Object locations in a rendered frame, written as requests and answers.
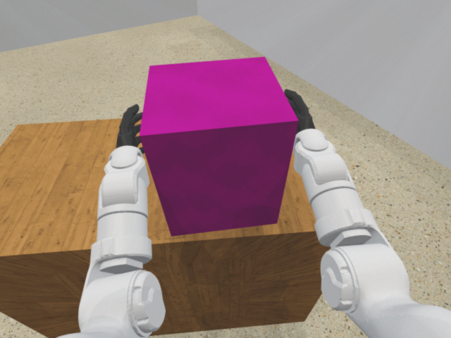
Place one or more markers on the robot right forearm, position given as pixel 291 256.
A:
pixel 341 219

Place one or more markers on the robot left hand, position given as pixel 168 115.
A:
pixel 127 130

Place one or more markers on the robot left upper arm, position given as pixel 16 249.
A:
pixel 127 305

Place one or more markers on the robot right hand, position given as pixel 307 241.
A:
pixel 301 110

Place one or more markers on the robot right upper arm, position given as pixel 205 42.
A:
pixel 368 283

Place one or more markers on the robot left forearm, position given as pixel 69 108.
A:
pixel 122 238

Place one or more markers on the pedestal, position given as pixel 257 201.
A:
pixel 50 175

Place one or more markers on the carton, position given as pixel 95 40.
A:
pixel 218 137

